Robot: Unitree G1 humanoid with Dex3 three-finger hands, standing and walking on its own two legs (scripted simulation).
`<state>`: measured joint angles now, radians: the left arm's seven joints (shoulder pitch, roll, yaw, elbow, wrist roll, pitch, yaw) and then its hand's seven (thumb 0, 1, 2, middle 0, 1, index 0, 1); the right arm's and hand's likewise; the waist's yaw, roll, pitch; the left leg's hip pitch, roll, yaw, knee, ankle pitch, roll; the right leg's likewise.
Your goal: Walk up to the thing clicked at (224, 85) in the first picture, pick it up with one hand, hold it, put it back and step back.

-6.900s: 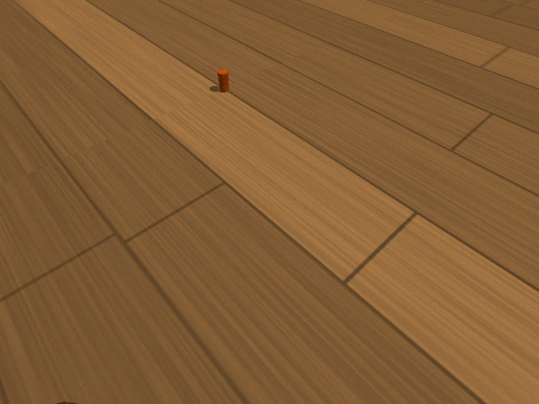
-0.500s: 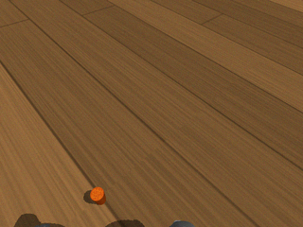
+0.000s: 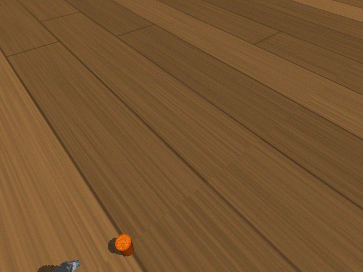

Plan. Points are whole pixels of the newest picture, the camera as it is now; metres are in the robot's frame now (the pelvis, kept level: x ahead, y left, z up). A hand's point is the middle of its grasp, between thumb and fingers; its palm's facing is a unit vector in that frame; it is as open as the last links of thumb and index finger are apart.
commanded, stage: walk up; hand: left
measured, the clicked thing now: (125, 246) +0.37 +0.28 -0.71
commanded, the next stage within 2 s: none
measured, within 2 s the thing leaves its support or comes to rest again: neither
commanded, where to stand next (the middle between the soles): +0.02 +0.02 m, yaw +0 degrees
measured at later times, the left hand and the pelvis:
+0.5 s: hand out of the picture +0.08 +0.26 -0.15, palm faces +0.03 -0.94 -0.34, open 7.4 cm; pelvis +0.02 +0.00 +0.01, yaw +1 degrees
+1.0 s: hand out of the picture +0.11 +0.28 -0.16, palm faces +0.02 -0.92 -0.40, open 7.4 cm; pelvis -0.01 +0.02 -0.01, yaw +2 degrees
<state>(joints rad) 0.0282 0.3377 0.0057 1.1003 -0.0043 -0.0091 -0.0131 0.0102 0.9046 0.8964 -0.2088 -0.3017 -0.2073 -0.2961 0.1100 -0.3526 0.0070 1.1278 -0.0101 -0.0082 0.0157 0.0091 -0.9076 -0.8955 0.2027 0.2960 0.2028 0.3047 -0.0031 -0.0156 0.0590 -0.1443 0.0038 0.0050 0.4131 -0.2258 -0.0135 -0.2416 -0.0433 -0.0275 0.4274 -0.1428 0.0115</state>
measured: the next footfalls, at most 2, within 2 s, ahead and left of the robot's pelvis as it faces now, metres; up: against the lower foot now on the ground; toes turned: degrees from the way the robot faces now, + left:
left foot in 1.12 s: -0.03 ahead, +0.17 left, +0.00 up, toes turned +2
right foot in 1.62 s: +0.12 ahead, -0.13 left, +0.00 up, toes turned -1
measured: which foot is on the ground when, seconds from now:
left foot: down 0.00-0.92, up 0.94-1.00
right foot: down 0.00-1.00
